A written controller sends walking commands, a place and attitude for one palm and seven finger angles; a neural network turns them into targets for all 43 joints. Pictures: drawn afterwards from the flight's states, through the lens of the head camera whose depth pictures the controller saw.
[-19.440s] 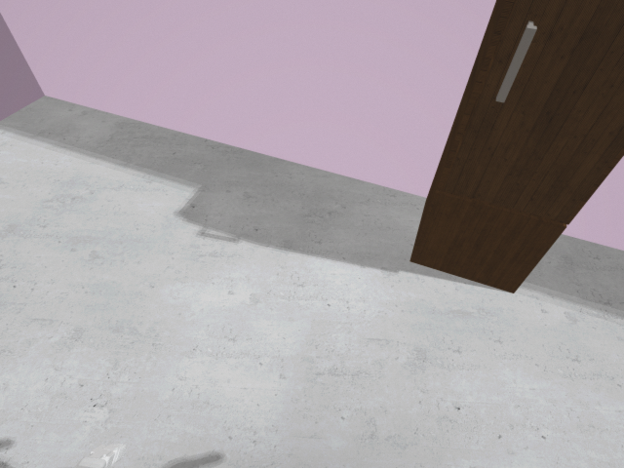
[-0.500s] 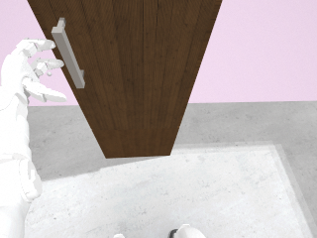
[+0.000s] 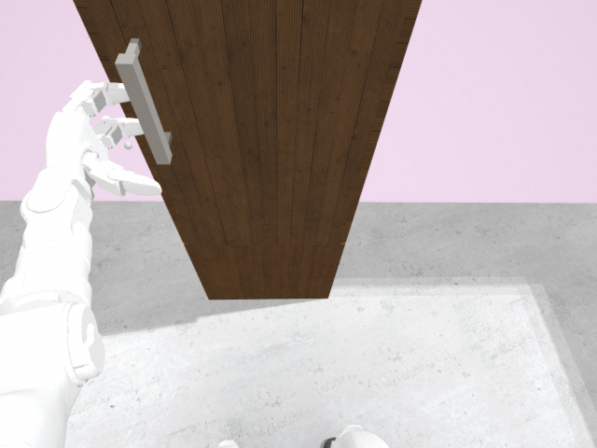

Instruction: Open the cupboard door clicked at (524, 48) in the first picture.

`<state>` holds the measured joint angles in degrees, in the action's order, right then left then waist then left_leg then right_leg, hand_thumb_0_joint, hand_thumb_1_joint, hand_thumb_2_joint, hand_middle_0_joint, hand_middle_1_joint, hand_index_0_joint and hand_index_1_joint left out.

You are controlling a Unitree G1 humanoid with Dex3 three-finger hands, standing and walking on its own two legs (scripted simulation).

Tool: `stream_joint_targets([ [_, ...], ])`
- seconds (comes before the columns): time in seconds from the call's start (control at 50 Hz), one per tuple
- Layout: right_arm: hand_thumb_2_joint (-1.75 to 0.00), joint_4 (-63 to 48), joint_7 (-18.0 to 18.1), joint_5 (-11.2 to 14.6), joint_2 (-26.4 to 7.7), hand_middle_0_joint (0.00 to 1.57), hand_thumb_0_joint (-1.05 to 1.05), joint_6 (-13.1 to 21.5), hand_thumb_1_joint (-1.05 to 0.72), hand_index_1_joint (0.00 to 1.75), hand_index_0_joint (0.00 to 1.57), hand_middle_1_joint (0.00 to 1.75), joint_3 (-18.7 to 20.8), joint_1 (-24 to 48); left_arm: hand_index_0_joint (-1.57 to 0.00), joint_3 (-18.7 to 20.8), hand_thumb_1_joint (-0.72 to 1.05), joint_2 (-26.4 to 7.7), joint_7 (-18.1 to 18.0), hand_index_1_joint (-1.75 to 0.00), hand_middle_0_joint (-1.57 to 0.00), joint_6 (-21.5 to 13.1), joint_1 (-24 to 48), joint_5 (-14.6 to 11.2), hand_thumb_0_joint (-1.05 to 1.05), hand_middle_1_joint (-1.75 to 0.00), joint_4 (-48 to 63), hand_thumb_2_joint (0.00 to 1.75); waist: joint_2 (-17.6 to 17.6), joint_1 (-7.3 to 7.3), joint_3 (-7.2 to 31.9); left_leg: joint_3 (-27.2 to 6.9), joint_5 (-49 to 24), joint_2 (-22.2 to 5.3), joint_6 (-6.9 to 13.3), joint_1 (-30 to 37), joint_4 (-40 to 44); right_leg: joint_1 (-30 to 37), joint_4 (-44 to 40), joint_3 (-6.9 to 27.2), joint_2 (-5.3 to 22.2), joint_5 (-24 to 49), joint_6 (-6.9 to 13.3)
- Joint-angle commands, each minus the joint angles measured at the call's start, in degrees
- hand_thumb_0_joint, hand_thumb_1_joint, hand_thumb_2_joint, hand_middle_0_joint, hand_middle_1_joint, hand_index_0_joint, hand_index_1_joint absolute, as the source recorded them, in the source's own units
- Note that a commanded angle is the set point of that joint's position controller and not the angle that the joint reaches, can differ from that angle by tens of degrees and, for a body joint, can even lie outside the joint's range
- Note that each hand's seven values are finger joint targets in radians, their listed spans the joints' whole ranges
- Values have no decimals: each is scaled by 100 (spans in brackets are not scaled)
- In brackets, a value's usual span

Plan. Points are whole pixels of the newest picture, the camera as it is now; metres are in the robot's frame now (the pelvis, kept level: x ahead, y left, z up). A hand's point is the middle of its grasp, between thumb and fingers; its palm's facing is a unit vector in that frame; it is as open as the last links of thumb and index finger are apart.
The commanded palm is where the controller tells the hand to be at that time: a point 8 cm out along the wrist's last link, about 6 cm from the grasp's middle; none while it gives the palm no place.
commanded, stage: slide the fingers in behind the handle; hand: left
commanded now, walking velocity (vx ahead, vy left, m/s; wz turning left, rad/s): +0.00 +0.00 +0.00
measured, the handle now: (150, 107) +0.55 +0.19 +0.12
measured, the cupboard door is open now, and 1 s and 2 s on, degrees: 0 0 11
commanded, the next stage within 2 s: close the thumb around the handle in 0.68 s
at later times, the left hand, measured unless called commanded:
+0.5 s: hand (130, 143) +0.48 +0.20 +0.12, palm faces +0.00 -1.00 -0.02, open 14.0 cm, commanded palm +0.46 +0.23 +0.12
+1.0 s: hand (152, 138) +0.49 +0.18 +0.12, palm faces +0.00 -1.00 -0.01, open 12.6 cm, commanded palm +0.46 +0.23 +0.12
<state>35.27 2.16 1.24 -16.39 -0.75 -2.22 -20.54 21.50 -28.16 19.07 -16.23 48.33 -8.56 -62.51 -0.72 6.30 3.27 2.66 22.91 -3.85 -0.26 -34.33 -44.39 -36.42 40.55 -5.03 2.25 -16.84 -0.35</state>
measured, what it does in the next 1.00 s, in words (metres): stands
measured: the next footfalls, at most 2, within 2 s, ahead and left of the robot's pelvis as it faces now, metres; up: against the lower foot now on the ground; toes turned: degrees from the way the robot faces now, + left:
none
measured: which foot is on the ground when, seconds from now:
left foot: down 0.00-1.00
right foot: down 0.00-1.00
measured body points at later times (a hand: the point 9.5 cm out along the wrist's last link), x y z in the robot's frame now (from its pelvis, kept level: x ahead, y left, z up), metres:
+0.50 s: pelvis -0.01 +0.00 +0.00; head +0.08 +0.01 +0.44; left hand +0.47 +0.26 +0.12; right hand +0.02 -0.26 -0.12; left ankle -0.02 +0.12 -0.71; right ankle +0.03 -0.13 -0.71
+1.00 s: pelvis +0.01 +0.00 +0.00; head +0.09 -0.01 +0.45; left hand +0.48 +0.23 +0.12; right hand +0.04 -0.26 -0.12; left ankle -0.02 +0.12 -0.71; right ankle +0.03 -0.13 -0.71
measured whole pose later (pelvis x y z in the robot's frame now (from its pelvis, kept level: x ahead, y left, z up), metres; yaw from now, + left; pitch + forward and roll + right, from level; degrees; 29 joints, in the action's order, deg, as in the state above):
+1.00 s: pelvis +0.01 +0.00 +0.00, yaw -1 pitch +14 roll -1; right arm 35.7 0.7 1.0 -14.9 -0.6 -2.0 -23.1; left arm 21.4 -24.4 14.4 -16.3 45.3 -7.8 -58.8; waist -2.0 6.2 4.4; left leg 3.9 23.4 -4.1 -0.4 -33.0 -42.9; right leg -36.2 40.2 -3.6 1.8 -17.4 -0.4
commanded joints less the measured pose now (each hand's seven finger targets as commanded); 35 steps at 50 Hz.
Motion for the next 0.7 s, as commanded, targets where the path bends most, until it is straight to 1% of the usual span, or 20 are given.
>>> stream_joint_targets([
  [0.0,-90,-346,56,-34,-895,20,0,187,-90,30,20,30,355,-687,-30,6,-50,-1233,-8,-120,-30,-420,2910,-59,0,-120,1221,30,-338,217,2335,-242,-1712,315,178,879,505,1332,-236,304,-314,1755,123],
  [0.04,-90,-342,66,-33,-916,20,0,199,-90,30,20,30,350,-711,-30,10,-50,-1270,13,-120,-30,-447,2923,-58,0,-120,1138,30,-276,247,2275,-243,-1624,324,191,807,504,1344,-238,308,-316,1700,129],
  [0.06,-90,-327,60,-29,-911,20,0,204,-90,30,20,30,345,-693,-30,-14,-50,-1261,27,-120,-30,-458,2911,-46,0,-120,1097,30,-384,215,2286,-242,-1591,328,178,788,519,1341,-239,315,-309,1667,131],
  [0.1,-90,-299,69,-26,-911,20,0,223,-90,30,20,30,354,-694,-30,-84,-50,-1153,46,-120,-30,-464,2970,-62,0,-120,1075,30,-372,243,2305,-244,-1487,328,177,801,513,1277,-259,323,-314,1556,132],
  [0.12,-90,-304,63,-27,-894,20,0,242,-90,30,20,30,337,-678,-30,-276,-50,-946,60,-120,-30,-465,3083,-68,0,-120,1101,30,-511,291,2234,-250,-1425,330,169,825,535,1179,-277,311,-311,1477,136],
  [0.14,-90,-277,73,-32,-904,20,0,260,-90,30,20,30,348,-721,-30,-246,-50,-934,50,-120,-30,-469,3084,-87,0,-120,1004,30,-379,326,2166,-271,-1399,319,184,837,518,1098,-283,288,-325,1404,141],
  [0.18,-90,-227,63,-42,-906,20,0,288,-90,30,20,30,352,-737,-30,-340,-50,-873,24,-120,-30,-491,3312,-71,0,-120,1101,30,-521,355,2247,-303,-1301,324,167,887,532,1025,-283,287,-320,1275,130],
  [0.2,-90,-212,64,-46,-917,20,0,305,-90,30,20,30,362,-761,-30,-292,-50,-894,8,-120,-30,-486,3192,-56,0,-120,1016,30,-453,318,2264,-320,-1314,319,163,895,524,1008,-277,275,-321,1253,144],
  [0.24,-90,-181,69,-47,-918,20,0,330,-90,30,20,30,358,-793,-30,-400,-50,-755,-7,-120,-30,-467,3240,-81,0,-120,951,30,-325,402,2167,-327,-1295,314,184,870,510,924,-295,267,-331,1221,133],
  [0.26,-90,-141,62,-46,-915,20,0,343,-90,30,20,30,351,-779,-30,-514,-50,-672,-13,-120,-30,-455,3385,-60,0,-120,937,30,-500,438,2114,-337,-1171,309,163,892,533,776,-315,260,-322,1079,124],
  [0.28,-90,-94,66,-54,-932,20,0,360,-90,30,20,30,360,-831,-30,-447,-50,-736,-39,-120,-30,-452,3512,-61,0,-120,908,30,-351,465,2102,-351,-1175,306,173,859,515,799,-315,266,-322,1089,119],
  [0.36,-90,-71,46,-78,-925,20,0,392,-90,30,20,30,373,-893,-30,-421,-50,-749,-47,-120,-30,-489,3405,-27,0,-120,1021,30,-593,352,2465,-398,-1593,306,131,1140,478,821,-207,219,-325,1328,156],
  [0.4,-90,-55,25,-76,-904,20,0,403,-90,30,20,30,371,-874,-30,-691,-50,-407,-33,-120,-30,-476,3469,-53,0,-120,1063,30,-694,417,2378,-423,-1694,278,101,1298,468,601,-212,174,-337,1287,159],
  [0.46,-90,-22,29,-75,-936,20,0,426,-90,30,20,30,362,-885,-30,-626,-50,-429,-84,-120,-30,-437,3486,-108,0,-120,834,30,-388,455,2099,-446,-1423,273,116,1097,508,538,-254,152,-351,1092,145],
  [0.54,-90,6,46,-85,-959,20,0,453,-90,30,20,30,343,-911,-30,-635,-50,-513,-149,-120,-30,-390,3724,-8,0,-120,691,30,-436,539,1886,-457,-1164,301,142,922,509,416,-259,173,-330,890,157],
  [0.58,-90,10,37,-99,-963,20,0,457,-90,30,20,30,349,-957,-30,-499,-50,-672,-168,-120,-30,-402,3664,31,0,-120,707,30,-405,474,2154,-484,-1387,298,131,988,467,515,-194,180,-325,1061,161],
  [0.62,-90,-33,9,-118,-921,20,0,463,-90,30,20,30,369,-962,-30,-557,-50,-534,-163,-120,-30,-464,3635,21,0,-120,960,30,-599,402,2560,-491,-1831,290,92,1285,408,598,-101,161,-329,1347,166],
  [0.64,-90,-67,0,-133,-912,20,0,470,-90,30,20,30,372,-971,-30,-411,-50,-629,-178,-120,-30,-504,3504,-18,0,-120,1055,30,-801,310,2726,-483,-2222,287,83,1452,346,627,-48,163,-338,1548,183],
  [0.66,-90,-81,-17,-137,-929,20,0,444,-90,30,20,30,368,-980,-30,-122,-50,-915,-215,-120,-30,-519,3318,-46,0,-120,1029,30,-594,199,2860,-491,-2324,267,61,1404,338,797,-24,160,-345,1658,168],
  [0.68,-90,-126,-23,-125,-917,20,0,413,-90,30,20,30,363,-939,-30,-17,-50,-1004,-255,-120,-30,-518,3180,-50,0,-120,1004,30,-589,148,2868,-446,-2352,273,60,1324,347,909,-19,176,-346,1742,163],
])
